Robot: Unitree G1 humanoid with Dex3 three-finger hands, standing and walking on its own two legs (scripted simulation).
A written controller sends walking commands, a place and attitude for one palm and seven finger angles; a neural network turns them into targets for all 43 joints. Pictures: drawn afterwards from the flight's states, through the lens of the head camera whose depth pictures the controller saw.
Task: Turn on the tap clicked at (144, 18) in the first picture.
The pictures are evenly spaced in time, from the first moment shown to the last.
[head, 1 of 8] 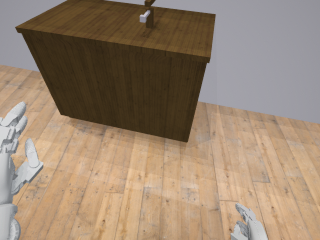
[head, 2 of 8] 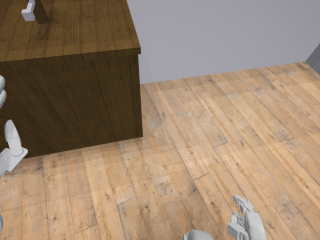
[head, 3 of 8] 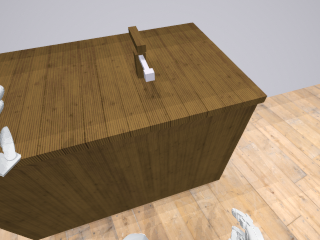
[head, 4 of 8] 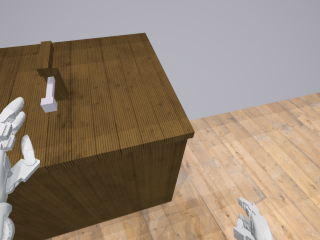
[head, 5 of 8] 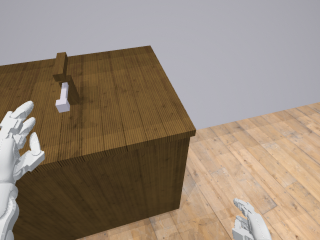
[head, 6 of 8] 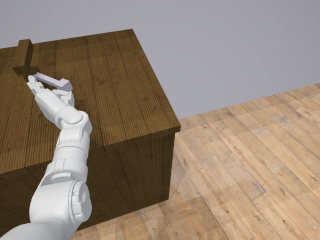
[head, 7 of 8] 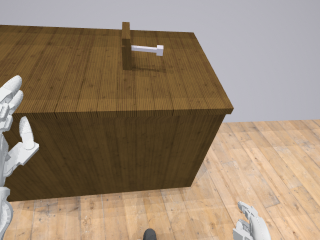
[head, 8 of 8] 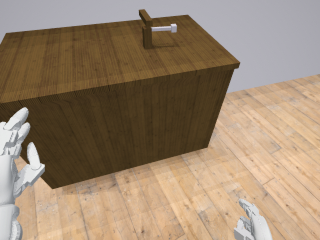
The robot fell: no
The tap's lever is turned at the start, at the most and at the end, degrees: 0 82 82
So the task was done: yes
